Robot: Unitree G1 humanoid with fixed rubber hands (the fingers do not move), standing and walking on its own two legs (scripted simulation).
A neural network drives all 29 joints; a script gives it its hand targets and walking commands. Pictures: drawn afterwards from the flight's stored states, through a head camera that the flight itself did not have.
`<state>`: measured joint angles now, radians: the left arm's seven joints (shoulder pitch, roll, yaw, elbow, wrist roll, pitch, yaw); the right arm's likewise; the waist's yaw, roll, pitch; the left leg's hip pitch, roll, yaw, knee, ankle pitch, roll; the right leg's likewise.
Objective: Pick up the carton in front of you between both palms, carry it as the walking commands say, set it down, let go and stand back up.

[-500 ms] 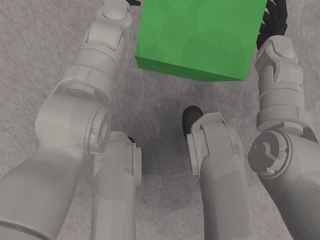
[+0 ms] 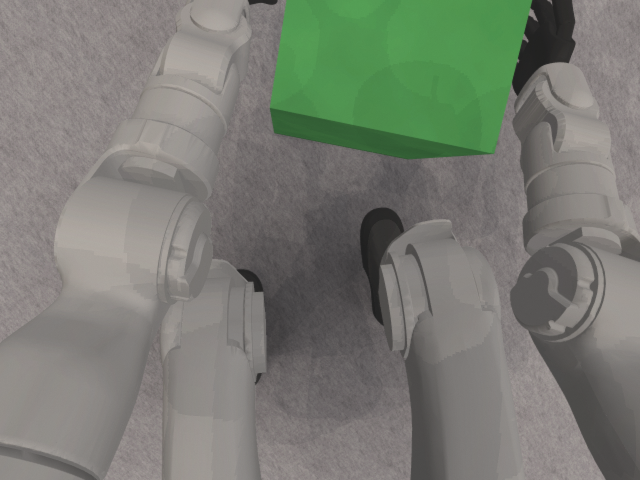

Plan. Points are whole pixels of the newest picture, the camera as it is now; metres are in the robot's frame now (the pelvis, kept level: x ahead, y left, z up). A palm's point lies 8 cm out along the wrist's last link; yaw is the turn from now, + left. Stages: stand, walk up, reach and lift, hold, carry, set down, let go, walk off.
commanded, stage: set down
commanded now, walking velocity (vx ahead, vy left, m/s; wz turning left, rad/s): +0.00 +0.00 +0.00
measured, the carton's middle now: (375, 55) +0.50 -0.14 -0.26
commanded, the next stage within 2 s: let go in 1.36 s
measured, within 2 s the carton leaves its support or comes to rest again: neither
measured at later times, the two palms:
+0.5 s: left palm out of the picture +0.57 +0.02 -0.15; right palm (600, 56) +0.45 -0.33 -0.15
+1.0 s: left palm out of the picture +0.58 +0.03 +0.01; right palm out of the picture +0.44 -0.34 +0.01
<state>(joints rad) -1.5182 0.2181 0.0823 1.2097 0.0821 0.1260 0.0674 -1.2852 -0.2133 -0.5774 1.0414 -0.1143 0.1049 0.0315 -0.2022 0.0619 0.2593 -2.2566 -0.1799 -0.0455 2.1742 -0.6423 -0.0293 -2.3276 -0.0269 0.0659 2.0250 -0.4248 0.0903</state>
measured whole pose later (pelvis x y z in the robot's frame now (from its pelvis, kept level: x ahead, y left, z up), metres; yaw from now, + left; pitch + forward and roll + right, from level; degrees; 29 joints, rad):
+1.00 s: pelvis +0.01 -0.02 +0.12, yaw -2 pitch +47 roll +1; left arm -1.27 0.31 0.07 0.91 0.00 0.23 0.07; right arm -1.00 -0.20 -0.42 0.72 0.08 0.16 -0.06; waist -0.20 0.05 -0.02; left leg -1.97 -0.08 -0.05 1.76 -0.60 -0.04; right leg -2.08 0.01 0.04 1.64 -0.37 0.03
